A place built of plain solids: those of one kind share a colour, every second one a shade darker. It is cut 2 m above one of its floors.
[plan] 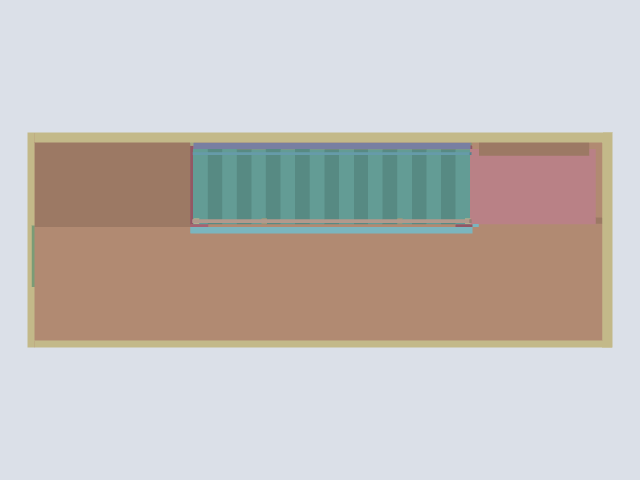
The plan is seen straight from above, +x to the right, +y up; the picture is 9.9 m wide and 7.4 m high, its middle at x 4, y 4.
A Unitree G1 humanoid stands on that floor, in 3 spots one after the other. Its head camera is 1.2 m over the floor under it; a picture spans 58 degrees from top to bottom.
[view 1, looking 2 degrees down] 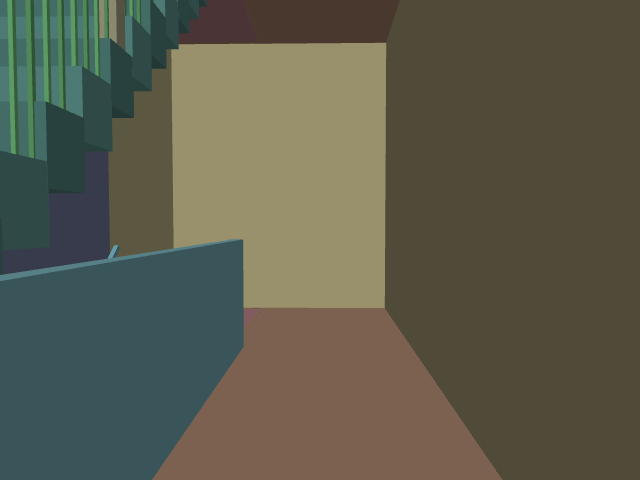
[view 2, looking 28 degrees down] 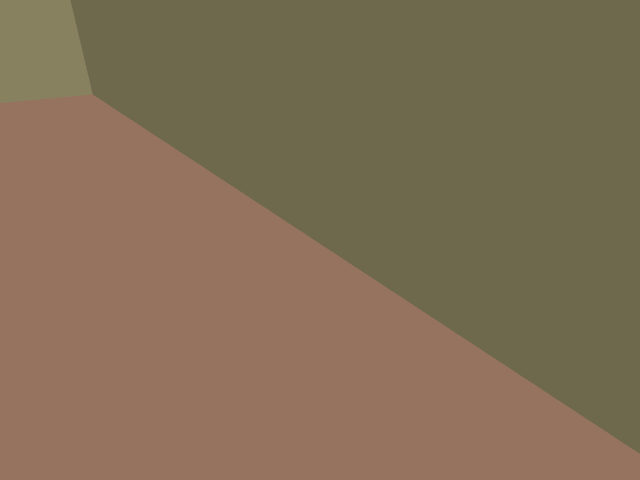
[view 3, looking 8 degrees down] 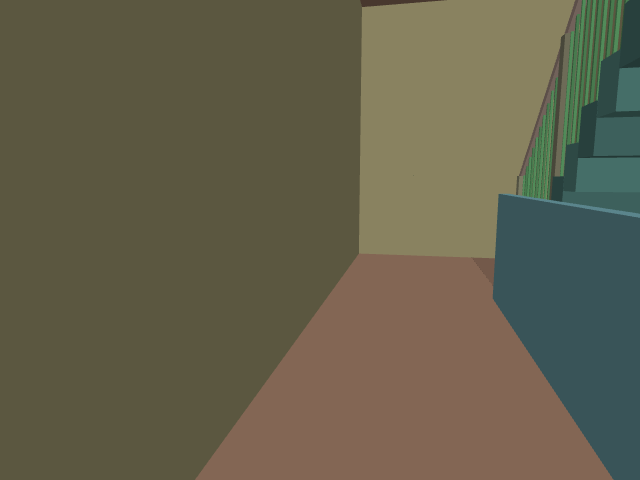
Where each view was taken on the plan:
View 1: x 2.13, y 3.27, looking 1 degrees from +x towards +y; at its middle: wall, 6.23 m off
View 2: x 0.35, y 3.75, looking -36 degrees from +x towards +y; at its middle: wall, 2.51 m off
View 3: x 6.54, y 3.27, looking -168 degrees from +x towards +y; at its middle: wall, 4.01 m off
